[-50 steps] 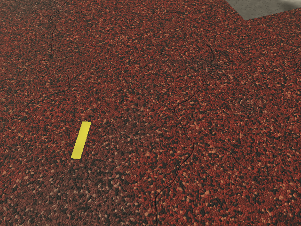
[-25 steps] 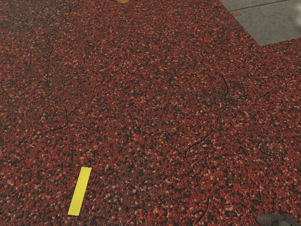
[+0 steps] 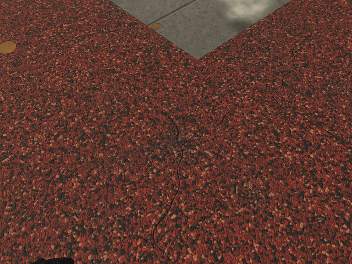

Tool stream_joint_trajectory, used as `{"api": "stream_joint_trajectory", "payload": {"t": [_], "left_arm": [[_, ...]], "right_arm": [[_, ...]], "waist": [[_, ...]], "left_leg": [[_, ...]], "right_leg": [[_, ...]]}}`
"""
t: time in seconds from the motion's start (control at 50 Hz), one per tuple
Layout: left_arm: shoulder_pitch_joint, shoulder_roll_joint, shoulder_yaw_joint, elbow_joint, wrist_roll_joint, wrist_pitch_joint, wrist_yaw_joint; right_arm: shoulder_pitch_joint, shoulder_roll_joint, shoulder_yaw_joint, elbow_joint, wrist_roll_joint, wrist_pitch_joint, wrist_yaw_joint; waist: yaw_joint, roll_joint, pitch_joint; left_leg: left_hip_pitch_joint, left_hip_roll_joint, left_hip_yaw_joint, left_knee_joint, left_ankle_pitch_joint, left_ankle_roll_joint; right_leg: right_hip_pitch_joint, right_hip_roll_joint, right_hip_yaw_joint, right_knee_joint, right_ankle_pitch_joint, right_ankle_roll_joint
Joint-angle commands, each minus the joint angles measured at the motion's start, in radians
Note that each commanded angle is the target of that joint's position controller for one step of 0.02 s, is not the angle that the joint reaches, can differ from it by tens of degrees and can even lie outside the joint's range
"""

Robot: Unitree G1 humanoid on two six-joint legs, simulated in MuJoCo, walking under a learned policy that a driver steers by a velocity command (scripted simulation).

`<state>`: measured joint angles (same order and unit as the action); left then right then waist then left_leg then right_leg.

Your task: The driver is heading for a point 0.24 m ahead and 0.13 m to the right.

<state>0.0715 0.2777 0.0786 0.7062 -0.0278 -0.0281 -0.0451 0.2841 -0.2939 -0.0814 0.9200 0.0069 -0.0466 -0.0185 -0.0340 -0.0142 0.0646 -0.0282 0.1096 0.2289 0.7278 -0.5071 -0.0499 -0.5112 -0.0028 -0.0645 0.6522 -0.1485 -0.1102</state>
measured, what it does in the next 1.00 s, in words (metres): walks ahead: left foot, then right foot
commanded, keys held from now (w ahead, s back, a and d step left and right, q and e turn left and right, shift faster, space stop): w+e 0.06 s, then no key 0.94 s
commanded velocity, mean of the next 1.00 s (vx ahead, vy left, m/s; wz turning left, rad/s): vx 0.15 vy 0.00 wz -0.17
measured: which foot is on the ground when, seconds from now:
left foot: up 0.00-0.40, down 0.42-1.00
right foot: down 0.00-0.46, up 0.48-0.66, down 0.68-1.00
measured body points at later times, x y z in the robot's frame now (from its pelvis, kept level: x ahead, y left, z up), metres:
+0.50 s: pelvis +0.23 +0.01 +0.01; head +0.26 +0.00 +0.46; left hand +0.36 +0.26 -0.11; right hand +0.36 -0.27 -0.09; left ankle +0.35 +0.10 -0.71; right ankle +0.11 -0.08 -0.69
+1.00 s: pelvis +0.29 -0.02 +0.02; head +0.30 -0.03 +0.47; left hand +0.38 +0.22 -0.12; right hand +0.35 -0.30 -0.12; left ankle +0.35 +0.10 -0.71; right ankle +0.22 -0.14 -0.71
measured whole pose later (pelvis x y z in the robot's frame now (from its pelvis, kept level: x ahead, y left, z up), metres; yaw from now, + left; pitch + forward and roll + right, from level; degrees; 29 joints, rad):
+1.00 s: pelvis +0.29 -0.02 +0.02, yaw -8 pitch -1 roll +0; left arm 0.25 0.21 0.04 0.97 0.00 -0.01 0.03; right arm 0.13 -0.24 -0.04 0.96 0.00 -0.01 -0.02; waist 0.00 0.01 0.03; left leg -0.31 0.01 0.01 0.52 -0.20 -0.01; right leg -0.16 -0.01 0.02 0.54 -0.37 0.01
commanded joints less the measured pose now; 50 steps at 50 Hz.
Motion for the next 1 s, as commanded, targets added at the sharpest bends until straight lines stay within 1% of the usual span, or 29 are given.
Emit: {"api": "stream_joint_trajectory", "payload": {"t": [0.02,0.04,0.06,0.08,0.1,0.12,0.16,0.2,0.26,0.32,0.36,0.4,0.42,0.44,0.46,0.48,0.5,0.52,0.54,0.58,0.62,0.66,0.68,0.7,0.72,0.74,0.76,0.84,1.0], "left_arm": [[0.352,0.252,0.074,0.0,0.005,-0.018,0.01],[0.317,0.205,0.059,0.009,0.01,-0.033,0.007],[0.253,0.173,0.05,-0.001,0.006,-0.04,0.008],[0.169,0.136,0.037,-0.02,0.015,-0.04,0.012],[0.125,0.113,0.027,-0.04,0.03,-0.041,0.018],[0.115,0.116,0.027,-0.042,0.034,-0.042,0.022],[0.133,0.14,0.031,-0.027,0.032,-0.045,0.035],[0.149,0.147,0.032,-0.012,0.028,-0.039,0.05],[0.174,0.138,0.026,0.006,0.02,-0.021,0.065],[0.202,0.133,0.019,0.035,0.027,-0.013,0.07],[0.195,0.122,0.013,0.049,0.03,-0.01,0.068],[0.176,0.113,0.008,0.06,0.026,-0.007,0.068],[0.174,0.108,0.004,0.064,0.025,-0.006,0.068],[0.219,0.091,-0.001,0.056,0.042,-0.012,0.067],[0.342,0.055,-0.013,0.08,0.044,-0.017,0.066],[0.317,0.075,-0.014,0.093,0.035,-0.007,0.064],[0.262,0.122,-0.003,0.075,0.021,0.011,0.062],[0.22,0.119,0.001,0.072,0.013,0.035,0.068],[0.204,0.111,0.003,0.076,0.015,0.059,0.072],[0.215,0.081,-0.001,0.093,0.019,0.086,0.081],[0.256,0.053,-0.006,0.134,0.027,0.08,0.08],[0.279,0.048,-0.003,0.166,0.039,0.073,0.073],[0.254,0.06,-0.004,0.157,0.053,0.071,0.072],[0.218,0.095,-0.001,0.136,0.058,0.069,0.077],[0.193,0.123,0.005,0.151,0.047,0.062,0.077],[0.159,0.081,-0.006,0.147,0.045,0.047,0.075],[0.148,0.065,-0.011,0.155,0.048,0.033,0.076],[0.188,0.073,-0.011,0.189,0.036,-0.002,0.075],[0.223,0.062,-0.019,0.241,0.03,0.007,0.077]], "right_arm": [[-0.078,-0.101,0.004,-0.155,0.018,-0.081,0.019],[-0.143,-0.127,-0.004,-0.179,0.046,-0.1,0.024],[-0.139,-0.119,-0.002,-0.167,0.028,-0.108,0.017],[-0.121,-0.129,-0.011,-0.148,0.004,-0.103,0.009],[-0.09,-0.137,-0.017,-0.137,-0.003,-0.087,0.01],[-0.072,-0.129,-0.018,-0.134,-0.008,-0.072,0.009],[-0.064,-0.094,-0.011,-0.135,-0.019,-0.049,0.006],[-0.105,-0.068,-0.001,-0.152,-0.022,-0.04,0.004],[-0.19,-0.047,0.013,-0.171,-0.015,-0.045,0.017],[-0.236,-0.06,0.013,-0.183,-0.012,-0.052,0.034],[-0.236,-0.081,0.007,-0.184,-0.019,-0.057,0.041],[-0.188,-0.101,-0.001,-0.169,-0.03,-0.065,0.044],[-0.139,-0.112,-0.005,-0.153,-0.039,-0.071,0.041],[-0.119,-0.163,-0.012,-0.156,-0.054,-0.075,0.034],[-0.098,-0.16,-0.006,-0.156,-0.063,-0.064,0.029],[-0.057,-0.064,0.015,-0.137,-0.043,-0.045,0.027],[-0.062,-0.036,0.032,-0.13,-0.023,-0.034,0.034],[-0.098,-0.051,0.03,-0.13,-0.017,-0.022,0.035],[-0.155,-0.064,0.03,-0.137,-0.017,-0.013,0.036],[-0.254,-0.083,0.022,-0.151,-0.027,0.006,0.031],[-0.265,-0.084,0.019,-0.143,-0.028,0.022,0.024],[-0.242,-0.069,0.023,-0.124,-0.012,0.026,0.016],[-0.216,-0.047,0.031,-0.109,-0.012,0.024,0.016],[-0.202,-0.041,0.035,-0.102,-0.02,0.022,0.017],[-0.198,-0.036,0.031,-0.107,-0.022,0.022,0.017],[-0.219,-0.04,0.032,-0.101,-0.03,0.02,0.013],[-0.21,-0.035,0.03,-0.094,-0.026,0.018,0.01],[-0.178,-0.037,0.027,-0.051,-0.016,0.018,0.002],[-0.173,-0.043,0.021,0.01,-0.008,0.036,-0.002]], "waist": [[0.156,-0.121,-0.384],[0.148,-0.086,-0.247],[0.103,-0.008,-0.179],[0.056,0.004,-0.126],[0.024,-0.015,-0.119],[0.01,-0.015,-0.121],[-0.001,-0.007,-0.121],[0.008,-0.027,-0.116],[0.056,-0.059,-0.131],[0.083,-0.069,-0.132],[0.077,-0.074,-0.12],[0.041,-0.072,-0.121],[0.013,-0.05,-0.14],[0.039,0.026,-0.212],[0.073,0.158,-0.33],[0.021,0.24,-0.391],[0.01,0.181,-0.346],[0.02,0.123,-0.281],[0.036,0.101,-0.204],[0.071,0.156,-0.131],[0.081,0.175,-0.143],[0.09,0.151,-0.163],[0.079,0.119,-0.148],[0.054,0.066,-0.113],[0.009,-0.054,-0.069],[0.016,-0.064,-0.051],[0.007,-0.073,-0.051],[0.021,-0.028,-0.073],[0.038,0.008,-0.086]], "left_leg": [[-0.752,-0.11,-0.311,0.677,-0.092,0.037],[-0.824,-0.069,-0.302,0.644,0.011,0.063],[-0.775,-0.023,-0.305,0.561,0.099,0.074],[-0.694,0.009,-0.3,0.481,0.153,0.064],[-0.615,0.028,-0.302,0.452,0.176,0.053],[-0.568,0.028,-0.293,0.424,0.181,0.037],[-0.534,0.008,-0.263,0.348,0.232,0.008],[-0.534,-0.012,-0.245,0.217,0.341,-0.007],[-0.469,-0.05,-0.229,-0.026,0.56,0.001],[-0.442,-0.068,-0.243,-0.137,0.632,0.015],[-0.451,-0.071,-0.255,-0.179,0.564,0.041],[-0.399,-0.083,-0.248,-0.254,0.542,0.076],[-0.297,-0.079,-0.245,-0.33,0.712,0.1],[-0.123,0.017,-0.334,-0.275,1.106,0.147],[0.11,0.174,-0.48,-0.213,1.327,0.296],[0.153,0.26,-0.6,-0.256,1.285,0.387],[0.094,0.262,-0.641,-0.308,1.048,0.382],[0.021,0.239,-0.637,-0.348,0.789,0.346],[-0.089,0.209,-0.595,-0.398,0.593,0.311],[-0.257,0.129,-0.512,-0.469,0.32,0.243],[-0.324,0.073,-0.424,-0.473,0.258,0.216],[-0.349,0.042,-0.373,-0.455,0.13,0.178],[-0.367,0.023,-0.358,-0.447,0.043,0.132],[-0.373,-0.006,-0.333,-0.406,0.005,0.091],[-0.27,-0.065,-0.261,-0.374,0.09,0.059],[-0.186,-0.068,-0.256,-0.321,0.183,0.048],[-0.151,-0.068,-0.253,-0.296,0.246,0.058],[-0.153,-0.062,-0.255,-0.261,0.436,0.085],[-0.131,-0.064,-0.251,-0.234,0.565,0.077]], "right_leg": [[0.885,-0.33,0.867,-0.376,-0.261,-0.293],[0.794,-0.308,0.727,-0.384,-0.174,-0.251],[0.652,-0.262,0.604,-0.374,-0.072,-0.215],[0.51,-0.229,0.49,-0.373,0.117,-0.186],[0.424,-0.209,0.419,-0.38,0.292,-0.175],[0.375,-0.2,0.374,-0.381,0.439,-0.175],[0.315,-0.171,0.271,-0.379,0.652,-0.172],[0.3,-0.134,0.199,-0.376,0.71,-0.145],[0.316,-0.091,0.144,-0.362,0.629,-0.087],[0.375,-0.127,0.184,-0.34,0.536,-0.078],[0.426,-0.158,0.224,-0.289,0.527,-0.078],[0.457,-0.159,0.253,-0.202,0.526,-0.058],[0.444,-0.118,0.238,-0.129,0.525,-0.026],[0.375,-0.045,0.217,-0.021,0.387,0.016],[0.219,0.02,0.204,0.147,0.053,0.078],[0.141,0.054,0.181,0.295,-0.44,0.126],[0.088,0.032,0.206,0.357,-0.58,0.141],[0.059,0.005,0.202,0.398,-0.557,0.154],[0.061,-0.018,0.185,0.361,-0.514,0.162],[0.158,-0.04,0.149,0.174,-0.415,0.167],[0.295,-0.018,0.1,0.014,-0.234,0.155],[0.399,0.003,0.061,-0.131,-0.064,0.126],[0.406,-0.027,0.094,-0.173,-0.038,0.104],[0.362,-0.095,0.171,-0.234,-0.097,0.072],[0.186,-0.09,0.184,-0.253,-0.318,0.042],[0.112,-0.079,0.181,-0.292,-0.38,0.051],[0.096,-0.08,0.18,-0.306,-0.354,0.07],[0.189,-0.063,0.151,-0.253,-0.109,0.097],[0.259,-0.05,0.127,-0.223,0.068,0.089]]}}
